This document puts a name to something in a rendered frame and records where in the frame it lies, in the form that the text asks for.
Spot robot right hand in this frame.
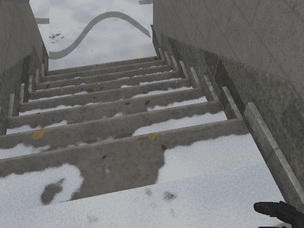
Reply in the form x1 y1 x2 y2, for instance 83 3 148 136
254 201 304 228

